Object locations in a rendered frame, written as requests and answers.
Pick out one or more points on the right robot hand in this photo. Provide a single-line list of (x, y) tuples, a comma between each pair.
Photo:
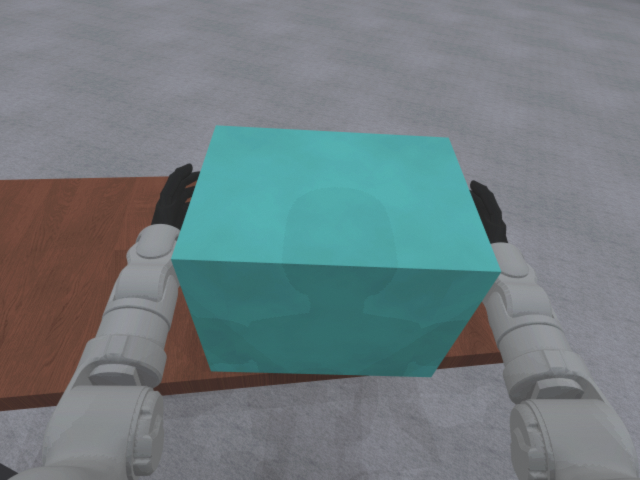
[(489, 212)]

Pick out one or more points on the left robot hand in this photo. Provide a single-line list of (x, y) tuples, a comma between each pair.
[(171, 208)]

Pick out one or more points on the carton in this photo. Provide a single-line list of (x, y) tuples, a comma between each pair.
[(338, 253)]

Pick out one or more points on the robot left forearm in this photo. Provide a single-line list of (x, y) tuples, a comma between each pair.
[(128, 349)]

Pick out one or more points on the robot right forearm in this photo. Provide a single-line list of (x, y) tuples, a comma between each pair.
[(539, 362)]

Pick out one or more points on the robot left upper arm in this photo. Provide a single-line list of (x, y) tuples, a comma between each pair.
[(104, 433)]

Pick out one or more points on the table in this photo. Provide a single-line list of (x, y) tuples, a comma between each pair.
[(63, 244)]

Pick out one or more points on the robot right upper arm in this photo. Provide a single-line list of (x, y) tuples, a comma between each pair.
[(569, 439)]

